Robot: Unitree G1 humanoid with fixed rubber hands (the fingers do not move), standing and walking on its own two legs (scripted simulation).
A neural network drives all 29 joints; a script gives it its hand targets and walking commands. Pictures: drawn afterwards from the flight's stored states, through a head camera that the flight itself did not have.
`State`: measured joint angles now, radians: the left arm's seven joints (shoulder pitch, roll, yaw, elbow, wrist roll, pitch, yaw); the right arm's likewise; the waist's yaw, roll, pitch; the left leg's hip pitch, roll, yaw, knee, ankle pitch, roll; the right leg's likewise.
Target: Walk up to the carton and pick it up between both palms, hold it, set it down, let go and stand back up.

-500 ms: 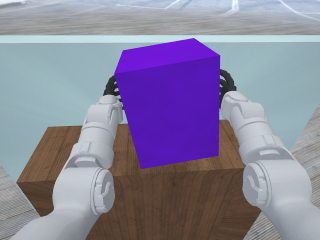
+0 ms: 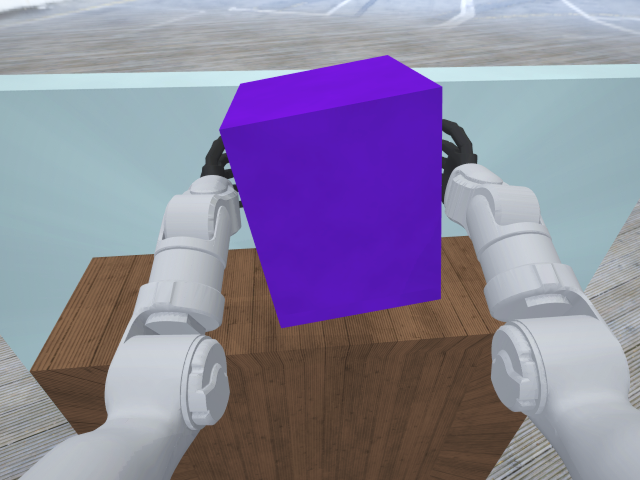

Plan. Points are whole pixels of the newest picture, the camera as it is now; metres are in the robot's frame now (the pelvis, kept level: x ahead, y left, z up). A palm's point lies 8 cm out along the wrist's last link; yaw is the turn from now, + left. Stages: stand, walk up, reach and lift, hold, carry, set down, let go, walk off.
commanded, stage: hold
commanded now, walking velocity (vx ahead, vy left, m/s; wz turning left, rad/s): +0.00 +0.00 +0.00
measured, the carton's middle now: (336, 186) +0.43 +0.00 +0.23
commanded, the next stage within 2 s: none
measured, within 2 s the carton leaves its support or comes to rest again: neither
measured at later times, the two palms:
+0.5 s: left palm (211, 187) +0.40 +0.15 +0.25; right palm (458, 174) +0.39 -0.15 +0.26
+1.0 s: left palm (211, 185) +0.39 +0.15 +0.25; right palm (461, 174) +0.39 -0.15 +0.26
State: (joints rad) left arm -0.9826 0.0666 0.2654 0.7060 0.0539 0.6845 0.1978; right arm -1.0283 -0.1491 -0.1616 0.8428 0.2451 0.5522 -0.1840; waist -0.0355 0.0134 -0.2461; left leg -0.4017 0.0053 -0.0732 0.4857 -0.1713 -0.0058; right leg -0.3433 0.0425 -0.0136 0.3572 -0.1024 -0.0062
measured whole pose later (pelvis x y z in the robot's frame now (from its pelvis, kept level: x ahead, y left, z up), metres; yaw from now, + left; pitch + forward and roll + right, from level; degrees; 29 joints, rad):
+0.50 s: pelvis +0.00 +0.00 +0.00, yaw +0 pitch +4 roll -2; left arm -0.98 0.08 0.27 0.63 0.05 0.78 0.18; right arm -1.03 -0.15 -0.14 0.76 0.28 0.65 -0.23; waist -0.04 0.02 -0.25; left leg -0.39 0.01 -0.07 0.49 -0.17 -0.01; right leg -0.33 0.04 -0.01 0.36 -0.10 -0.01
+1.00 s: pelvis +0.00 +0.00 +0.00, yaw +0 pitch +4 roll -2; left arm -0.98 0.08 0.27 0.62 0.05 0.80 0.17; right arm -1.03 -0.15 -0.14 0.74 0.29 0.69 -0.25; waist -0.04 0.02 -0.25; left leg -0.39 0.01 -0.07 0.49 -0.17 -0.01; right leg -0.33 0.04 -0.01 0.36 -0.10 -0.01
